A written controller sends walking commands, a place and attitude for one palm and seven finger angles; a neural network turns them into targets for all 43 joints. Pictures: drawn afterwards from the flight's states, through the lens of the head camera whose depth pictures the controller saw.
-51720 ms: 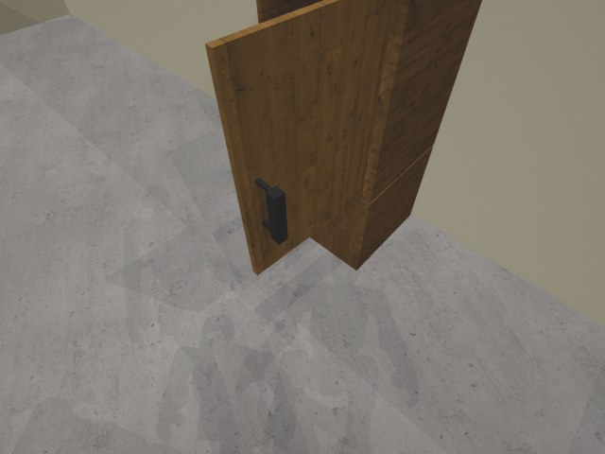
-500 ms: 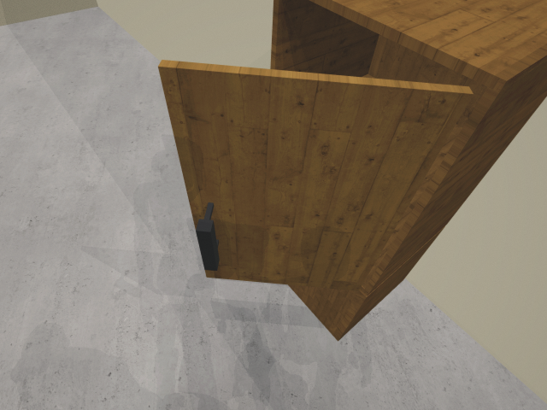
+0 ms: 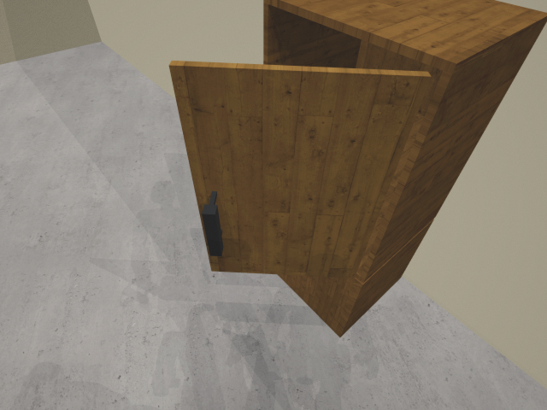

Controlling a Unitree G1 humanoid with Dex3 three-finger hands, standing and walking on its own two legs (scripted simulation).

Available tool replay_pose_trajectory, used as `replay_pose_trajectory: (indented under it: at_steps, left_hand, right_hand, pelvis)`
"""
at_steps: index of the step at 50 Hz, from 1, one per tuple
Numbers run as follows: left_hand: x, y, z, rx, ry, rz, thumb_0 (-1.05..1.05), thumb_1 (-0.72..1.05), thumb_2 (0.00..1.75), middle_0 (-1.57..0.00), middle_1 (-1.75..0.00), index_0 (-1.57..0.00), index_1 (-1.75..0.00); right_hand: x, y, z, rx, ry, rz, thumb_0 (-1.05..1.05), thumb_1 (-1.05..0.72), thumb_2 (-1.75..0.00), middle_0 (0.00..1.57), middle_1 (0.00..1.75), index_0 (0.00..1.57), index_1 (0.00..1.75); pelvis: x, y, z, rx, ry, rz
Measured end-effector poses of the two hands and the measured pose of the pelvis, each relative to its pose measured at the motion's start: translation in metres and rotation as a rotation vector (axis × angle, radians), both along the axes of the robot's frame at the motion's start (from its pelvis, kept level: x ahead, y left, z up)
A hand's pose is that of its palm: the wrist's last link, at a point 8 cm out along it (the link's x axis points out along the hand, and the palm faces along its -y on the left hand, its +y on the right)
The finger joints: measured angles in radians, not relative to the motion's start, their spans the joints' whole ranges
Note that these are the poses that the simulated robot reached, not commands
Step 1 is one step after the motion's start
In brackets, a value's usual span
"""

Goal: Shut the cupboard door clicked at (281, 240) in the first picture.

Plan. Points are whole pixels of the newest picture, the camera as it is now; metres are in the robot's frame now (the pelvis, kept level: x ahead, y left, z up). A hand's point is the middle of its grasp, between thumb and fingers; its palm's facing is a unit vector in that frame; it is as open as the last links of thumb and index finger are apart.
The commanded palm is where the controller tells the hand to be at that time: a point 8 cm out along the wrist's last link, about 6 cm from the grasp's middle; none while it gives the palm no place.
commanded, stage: come to a stop and stand still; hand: left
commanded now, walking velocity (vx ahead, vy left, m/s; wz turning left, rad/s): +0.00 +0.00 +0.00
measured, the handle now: (215, 223) +0.52 +0.16 -0.09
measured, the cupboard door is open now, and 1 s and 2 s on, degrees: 47 47 47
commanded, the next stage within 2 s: look again from close up in 0.28 s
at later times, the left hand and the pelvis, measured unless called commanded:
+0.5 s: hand out of the picture -0.06 +0.19 -0.17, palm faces +0.03 -0.98 -0.19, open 7.4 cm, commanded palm none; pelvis -0.01 +0.01 +0.01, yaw +1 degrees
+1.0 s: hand out of the picture +0.00 +0.18 -0.17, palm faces +0.02 -0.98 -0.18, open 7.3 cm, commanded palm none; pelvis +0.00 +0.01 +0.01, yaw +1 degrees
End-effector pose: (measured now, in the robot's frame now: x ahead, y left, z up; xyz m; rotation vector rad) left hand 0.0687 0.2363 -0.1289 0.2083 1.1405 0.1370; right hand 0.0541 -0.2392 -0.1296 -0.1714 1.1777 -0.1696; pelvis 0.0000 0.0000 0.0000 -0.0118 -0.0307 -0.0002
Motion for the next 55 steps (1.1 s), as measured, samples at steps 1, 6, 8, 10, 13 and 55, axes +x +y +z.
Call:
replay_pose_trajectory:
  at_steps: [1, 6, 8, 10, 13, 55]
  left_hand:
    - [-0.006, 0.0, 0.0, -0.003, 0.006, -0.001, 0.01, 0.91, 0.89, -0.2, -0.3, -0.2, -0.3]
    - [-0.041, 0.004, -0.004, -0.012, 0.067, 0.019, 0.01, 0.91, 0.89, -0.2, -0.3, -0.2, -0.3]
    - [-0.057, 0.006, -0.006, -0.014, 0.101, 0.034, 0.01, 0.91, 0.89, -0.2, -0.3, -0.2, -0.3]
    - [-0.073, 0.007, -0.007, -0.016, 0.138, 0.048, 0.01, 0.91, 0.89, -0.2, -0.3, -0.2, -0.3]
    - [-0.096, 0.008, -0.009, -0.021, 0.194, 0.067, 0.01, 0.91, 0.89, -0.2, -0.3, -0.2, -0.3]
    - [-0.07, -0.002, -0.011, -0.044, 0.214, 0.066, 0.0, 0.91, 0.89, -0.2, -0.3, -0.2, -0.3]
  right_hand:
    - [-0.004, 0.001, 0.001, 0.001, 0.001, 0.003, 0.0, -0.9, -0.9, 0.2, 0.3, 0.2, 0.3]
    - [-0.028, 0.004, 0.001, 0.0, 0.04, 0.008, 0.0, -0.9, -0.9, 0.2, 0.3, 0.2, 0.3]
    - [-0.038, 0.005, 0.0, -0.002, 0.067, 0.007, 0.0, -0.9, -0.9, 0.2, 0.3, 0.2, 0.3]
    - [-0.047, 0.006, -0.001, -0.003, 0.095, 0.006, 0.0, -0.9, -0.9, 0.2, 0.3, 0.2, 0.3]
    - [-0.059, 0.007, -0.001, -0.005, 0.133, 0.003, 0.0, -0.9, -0.9, 0.2, 0.3, 0.2, 0.3]
    - [-0.031, 0.014, 0.002, 0.003, 0.156, 0.004, 0.0, -0.9, -0.9, 0.2, 0.3, 0.2, 0.3]
  pelvis:
    - [-0.003, 0.001, 0.0, 0.0, 0.003, 0.001]
    - [-0.013, 0.005, 0.002, -0.001, 0.016, 0.007]
    - [-0.015, 0.006, 0.002, -0.001, 0.018, 0.01]
    - [-0.016, 0.007, 0.003, 0.0, 0.02, 0.012]
    - [-0.017, 0.008, 0.003, -0.001, 0.022, 0.014]
    - [0.005, 0.007, 0.009, 0.007, 0.018, 0.014]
